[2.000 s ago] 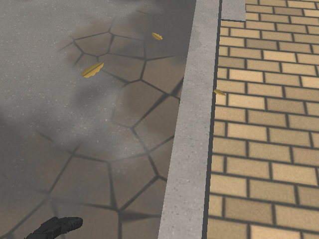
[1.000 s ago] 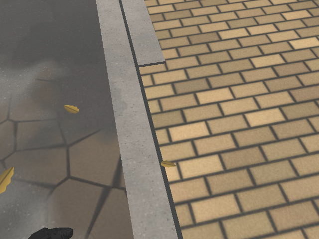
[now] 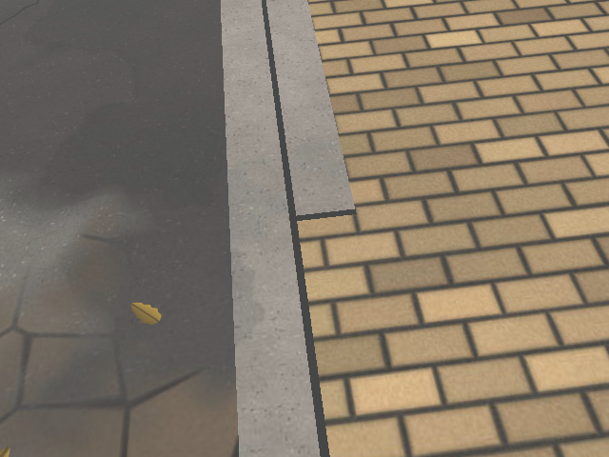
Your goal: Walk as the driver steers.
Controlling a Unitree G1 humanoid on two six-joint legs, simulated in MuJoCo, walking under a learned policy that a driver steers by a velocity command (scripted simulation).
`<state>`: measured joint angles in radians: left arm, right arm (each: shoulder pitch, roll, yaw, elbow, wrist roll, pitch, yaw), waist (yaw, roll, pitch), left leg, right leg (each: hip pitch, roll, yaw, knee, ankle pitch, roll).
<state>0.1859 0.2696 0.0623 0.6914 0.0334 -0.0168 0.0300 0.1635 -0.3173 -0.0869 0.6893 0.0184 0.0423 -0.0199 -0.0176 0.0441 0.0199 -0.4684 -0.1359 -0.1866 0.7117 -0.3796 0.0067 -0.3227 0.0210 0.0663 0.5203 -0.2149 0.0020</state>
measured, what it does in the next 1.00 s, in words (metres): steps on the spot, turning left: left foot, then right foot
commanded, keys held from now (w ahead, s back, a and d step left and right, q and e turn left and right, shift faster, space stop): q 0.28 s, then no key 0.72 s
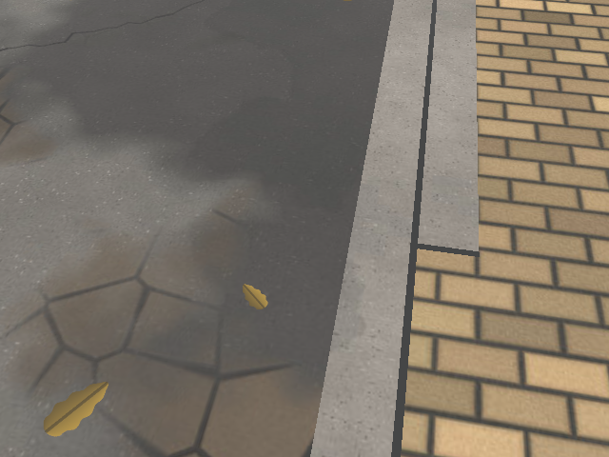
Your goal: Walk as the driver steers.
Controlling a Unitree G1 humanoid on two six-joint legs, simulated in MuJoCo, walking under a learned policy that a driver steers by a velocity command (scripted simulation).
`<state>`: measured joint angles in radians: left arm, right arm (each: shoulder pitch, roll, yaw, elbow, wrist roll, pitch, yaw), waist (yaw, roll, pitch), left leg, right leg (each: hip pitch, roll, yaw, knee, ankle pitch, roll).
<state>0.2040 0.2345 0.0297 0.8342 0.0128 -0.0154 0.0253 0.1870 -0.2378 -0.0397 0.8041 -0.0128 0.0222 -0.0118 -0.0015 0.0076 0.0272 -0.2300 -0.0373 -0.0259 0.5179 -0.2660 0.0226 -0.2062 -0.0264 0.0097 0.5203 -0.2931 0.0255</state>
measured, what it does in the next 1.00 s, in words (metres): walks ahead: left foot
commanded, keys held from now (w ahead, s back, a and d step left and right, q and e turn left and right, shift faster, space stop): no key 0.24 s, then w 0.76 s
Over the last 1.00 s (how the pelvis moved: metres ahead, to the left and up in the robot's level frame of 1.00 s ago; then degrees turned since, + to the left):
-0.01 0.02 0.00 16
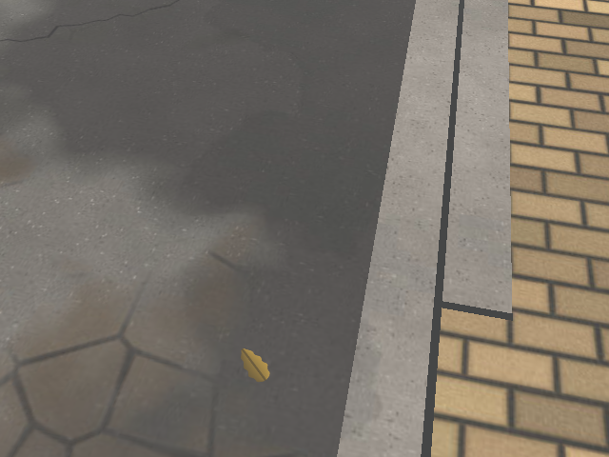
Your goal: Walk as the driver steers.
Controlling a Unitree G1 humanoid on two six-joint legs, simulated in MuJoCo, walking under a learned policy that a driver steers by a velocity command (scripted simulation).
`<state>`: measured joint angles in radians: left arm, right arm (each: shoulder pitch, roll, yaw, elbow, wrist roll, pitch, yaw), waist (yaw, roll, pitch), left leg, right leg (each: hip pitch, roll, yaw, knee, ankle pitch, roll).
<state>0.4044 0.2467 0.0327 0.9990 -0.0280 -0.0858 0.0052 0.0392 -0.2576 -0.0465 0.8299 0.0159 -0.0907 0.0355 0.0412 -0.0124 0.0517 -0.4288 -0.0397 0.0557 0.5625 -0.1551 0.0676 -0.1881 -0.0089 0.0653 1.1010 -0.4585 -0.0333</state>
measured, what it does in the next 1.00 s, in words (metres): walks ahead: right foot, then left foot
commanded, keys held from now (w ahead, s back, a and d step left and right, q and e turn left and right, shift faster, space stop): w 0.96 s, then w+e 0.04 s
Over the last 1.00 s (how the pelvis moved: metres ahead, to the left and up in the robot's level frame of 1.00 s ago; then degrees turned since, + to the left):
0.28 0.02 -0.01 -1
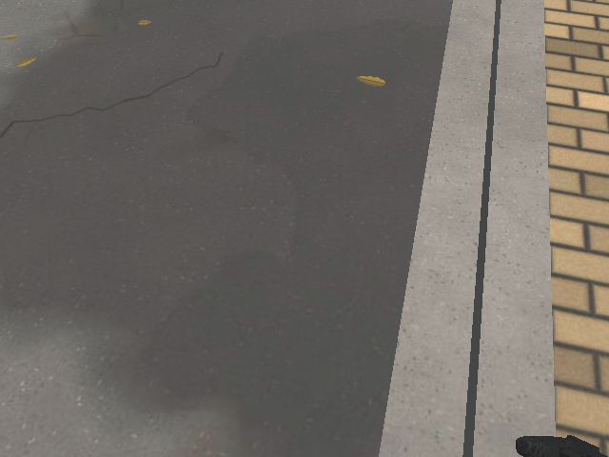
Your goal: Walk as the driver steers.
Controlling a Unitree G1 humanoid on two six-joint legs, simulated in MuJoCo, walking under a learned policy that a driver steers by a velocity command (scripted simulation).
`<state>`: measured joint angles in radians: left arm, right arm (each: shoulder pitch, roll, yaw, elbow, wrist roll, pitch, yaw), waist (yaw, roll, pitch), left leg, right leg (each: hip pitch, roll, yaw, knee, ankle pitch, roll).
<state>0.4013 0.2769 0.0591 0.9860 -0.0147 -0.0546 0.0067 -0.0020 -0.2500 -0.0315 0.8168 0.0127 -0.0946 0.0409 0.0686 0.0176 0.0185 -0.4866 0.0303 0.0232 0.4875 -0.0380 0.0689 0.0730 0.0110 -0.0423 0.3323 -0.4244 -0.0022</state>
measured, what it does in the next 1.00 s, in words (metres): walks ahead, turning right: right foot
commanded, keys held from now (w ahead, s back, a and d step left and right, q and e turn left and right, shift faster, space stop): w+e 0.88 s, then w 0.12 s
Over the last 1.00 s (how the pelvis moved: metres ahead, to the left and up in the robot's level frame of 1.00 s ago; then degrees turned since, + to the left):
0.56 -0.03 0.00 0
